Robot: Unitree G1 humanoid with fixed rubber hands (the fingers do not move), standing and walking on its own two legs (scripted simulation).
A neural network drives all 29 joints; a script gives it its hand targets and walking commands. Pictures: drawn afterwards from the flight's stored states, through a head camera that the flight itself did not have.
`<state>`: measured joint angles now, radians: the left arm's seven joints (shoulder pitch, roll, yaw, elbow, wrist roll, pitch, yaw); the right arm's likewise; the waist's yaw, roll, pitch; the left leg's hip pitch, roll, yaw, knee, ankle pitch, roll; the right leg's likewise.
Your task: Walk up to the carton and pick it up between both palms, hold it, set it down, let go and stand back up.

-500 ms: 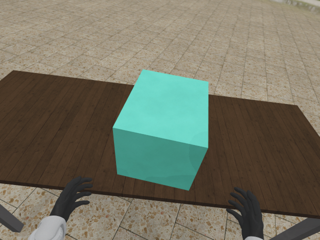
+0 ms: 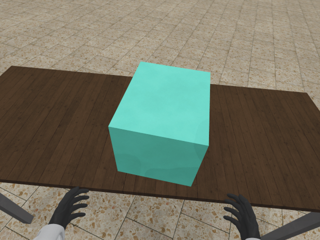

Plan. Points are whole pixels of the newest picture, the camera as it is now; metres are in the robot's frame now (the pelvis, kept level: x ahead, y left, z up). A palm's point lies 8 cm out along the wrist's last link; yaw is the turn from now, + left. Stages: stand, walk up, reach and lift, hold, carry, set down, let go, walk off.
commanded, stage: set down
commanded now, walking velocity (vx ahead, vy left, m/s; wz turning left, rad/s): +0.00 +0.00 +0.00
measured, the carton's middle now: (164, 121) +0.45 -0.03 +0.02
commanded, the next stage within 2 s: let go in 0.42 s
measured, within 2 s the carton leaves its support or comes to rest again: neither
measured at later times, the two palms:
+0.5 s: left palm (58, 230) +0.17 +0.24 -0.06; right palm (246, 236) +0.14 -0.22 -0.05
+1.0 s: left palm (58, 233) +0.16 +0.24 -0.07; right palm (249, 238) +0.14 -0.23 -0.07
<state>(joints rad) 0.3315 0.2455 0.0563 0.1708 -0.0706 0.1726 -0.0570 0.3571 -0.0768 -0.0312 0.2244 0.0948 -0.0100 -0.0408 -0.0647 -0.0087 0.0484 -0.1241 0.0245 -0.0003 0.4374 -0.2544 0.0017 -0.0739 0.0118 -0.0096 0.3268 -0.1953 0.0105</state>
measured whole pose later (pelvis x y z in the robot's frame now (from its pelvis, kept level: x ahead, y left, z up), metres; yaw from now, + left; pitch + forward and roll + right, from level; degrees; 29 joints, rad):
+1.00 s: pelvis +0.00 +0.00 +0.00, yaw +0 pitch -3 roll -1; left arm 0.26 0.25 0.06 0.45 -0.02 0.11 -0.01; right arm 0.22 -0.16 -0.03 0.57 0.00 -0.09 0.03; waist -0.06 0.00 0.05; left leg -0.12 0.02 0.00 0.44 -0.25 0.00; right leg -0.09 0.01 -0.01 0.36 -0.21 0.01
